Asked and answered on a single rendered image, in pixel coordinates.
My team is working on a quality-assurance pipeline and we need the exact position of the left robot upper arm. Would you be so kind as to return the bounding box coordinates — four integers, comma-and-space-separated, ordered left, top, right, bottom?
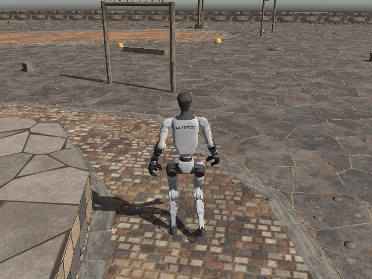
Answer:
157, 117, 173, 151

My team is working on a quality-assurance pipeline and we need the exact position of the robot left foot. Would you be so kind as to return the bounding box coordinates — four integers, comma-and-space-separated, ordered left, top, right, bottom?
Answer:
170, 221, 178, 235

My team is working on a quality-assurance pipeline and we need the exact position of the robot left hand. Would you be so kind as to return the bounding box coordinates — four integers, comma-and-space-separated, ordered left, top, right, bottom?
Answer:
148, 163, 162, 177

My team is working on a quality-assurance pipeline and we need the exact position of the robot left forearm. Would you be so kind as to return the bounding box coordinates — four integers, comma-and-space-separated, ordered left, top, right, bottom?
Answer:
150, 141, 162, 165

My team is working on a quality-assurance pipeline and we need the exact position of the robot right shin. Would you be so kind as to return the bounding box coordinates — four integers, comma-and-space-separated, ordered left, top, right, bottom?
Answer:
195, 189, 204, 229

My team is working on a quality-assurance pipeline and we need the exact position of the robot right forearm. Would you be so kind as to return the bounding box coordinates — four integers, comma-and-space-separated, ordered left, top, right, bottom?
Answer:
208, 139, 219, 158

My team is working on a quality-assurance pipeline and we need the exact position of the robot right hand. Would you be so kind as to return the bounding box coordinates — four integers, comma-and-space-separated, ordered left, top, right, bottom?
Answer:
206, 156, 220, 166

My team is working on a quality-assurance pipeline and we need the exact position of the right robot upper arm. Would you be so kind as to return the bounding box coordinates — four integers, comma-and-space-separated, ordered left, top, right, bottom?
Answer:
197, 117, 214, 148

